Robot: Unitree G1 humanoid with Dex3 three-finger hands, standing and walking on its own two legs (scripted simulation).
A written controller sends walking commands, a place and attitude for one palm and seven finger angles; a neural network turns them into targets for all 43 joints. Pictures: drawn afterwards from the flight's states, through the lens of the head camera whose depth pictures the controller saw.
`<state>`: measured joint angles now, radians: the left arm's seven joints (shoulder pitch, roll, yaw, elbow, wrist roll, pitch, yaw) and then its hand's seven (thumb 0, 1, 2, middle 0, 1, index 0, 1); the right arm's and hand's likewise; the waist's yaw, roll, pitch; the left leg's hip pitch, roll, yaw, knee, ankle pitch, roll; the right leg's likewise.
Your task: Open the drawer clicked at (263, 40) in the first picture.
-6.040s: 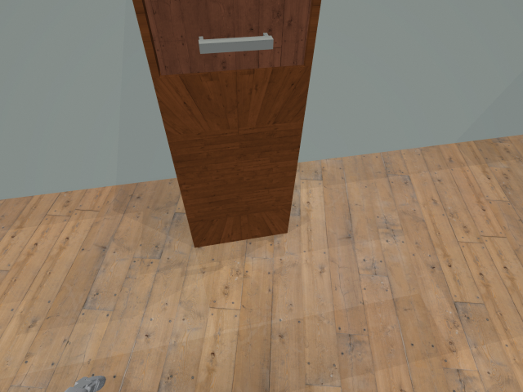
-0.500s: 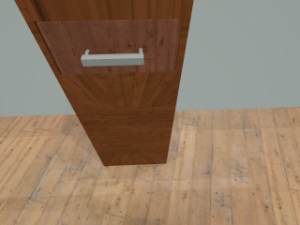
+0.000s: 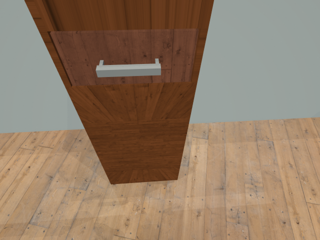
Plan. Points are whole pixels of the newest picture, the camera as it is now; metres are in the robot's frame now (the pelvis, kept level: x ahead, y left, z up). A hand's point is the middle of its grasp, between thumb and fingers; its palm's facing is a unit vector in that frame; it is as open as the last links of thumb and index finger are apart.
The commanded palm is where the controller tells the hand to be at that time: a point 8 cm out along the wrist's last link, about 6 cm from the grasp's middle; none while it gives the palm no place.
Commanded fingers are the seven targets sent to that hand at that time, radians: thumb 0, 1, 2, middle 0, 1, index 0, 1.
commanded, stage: shuffle to correct the standing spot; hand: left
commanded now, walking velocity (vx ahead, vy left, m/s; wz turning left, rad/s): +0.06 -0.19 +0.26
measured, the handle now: (129, 66) +0.54 +0.13 +0.15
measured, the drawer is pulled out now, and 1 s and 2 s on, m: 0.00 0.00 0.00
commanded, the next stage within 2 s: come to a stop and stand still in 0.64 s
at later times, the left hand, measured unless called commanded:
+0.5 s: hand out of the picture +0.00 +0.09 -0.19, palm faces +0.16 -0.98 -0.15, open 7.3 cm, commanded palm none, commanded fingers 0.00 0.90 0.90 -0.20 -0.30 -0.20 -0.30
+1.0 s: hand out of the picture +0.09 +0.02 -0.17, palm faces +0.16 -0.96 -0.25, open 7.3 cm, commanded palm none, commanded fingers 0.00 0.90 0.90 -0.20 -0.30 -0.20 -0.30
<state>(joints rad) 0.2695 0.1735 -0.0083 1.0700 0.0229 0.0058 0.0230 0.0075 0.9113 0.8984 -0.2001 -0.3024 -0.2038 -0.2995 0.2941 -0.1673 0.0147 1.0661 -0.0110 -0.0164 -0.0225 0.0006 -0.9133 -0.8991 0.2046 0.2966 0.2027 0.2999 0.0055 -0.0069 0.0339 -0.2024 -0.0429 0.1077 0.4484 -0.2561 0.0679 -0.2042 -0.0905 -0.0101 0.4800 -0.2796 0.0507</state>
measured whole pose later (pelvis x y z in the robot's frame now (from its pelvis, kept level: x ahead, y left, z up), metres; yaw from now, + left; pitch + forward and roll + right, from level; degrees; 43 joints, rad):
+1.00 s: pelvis +0.07 -0.17 -0.01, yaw +8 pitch +1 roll +1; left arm 0.24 0.15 0.03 0.98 0.04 0.00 0.01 0.01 0.91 0.90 -0.20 -0.30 -0.20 -0.30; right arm 0.22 -0.23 -0.07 1.02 -0.02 0.05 -0.02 0.00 -0.91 -0.90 0.20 0.30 0.20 0.30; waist 0.01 0.04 0.05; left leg -0.42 0.04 0.02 0.96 -0.49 -0.03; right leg -0.34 -0.08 -0.04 0.64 -0.31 0.02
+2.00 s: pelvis +0.03 -0.13 +0.00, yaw +8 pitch -2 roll +1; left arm 0.23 0.22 0.00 1.00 0.03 0.02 0.02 0.01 0.91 0.90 -0.20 -0.30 -0.21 -0.30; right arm 0.27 -0.27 -0.03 1.04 -0.01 -0.01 -0.01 0.00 -0.90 -0.90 0.20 0.30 0.20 0.30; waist -0.01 0.01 0.02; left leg -0.16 -0.05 0.11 0.38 -0.19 0.06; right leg -0.21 -0.04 -0.03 0.45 -0.21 0.01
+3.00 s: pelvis +0.07 -0.18 +0.01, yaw +9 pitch -1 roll +1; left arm 0.24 0.18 -0.01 1.11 0.01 -0.02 0.03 0.01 0.91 0.90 -0.20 -0.30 -0.21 -0.30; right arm 0.25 -0.20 0.01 1.14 -0.01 -0.01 -0.03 0.00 -0.90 -0.90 0.20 0.30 0.20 0.30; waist 0.00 0.02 0.01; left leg -0.11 0.03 0.06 0.33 -0.20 -0.02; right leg -0.13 0.03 -0.08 0.36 -0.22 -0.07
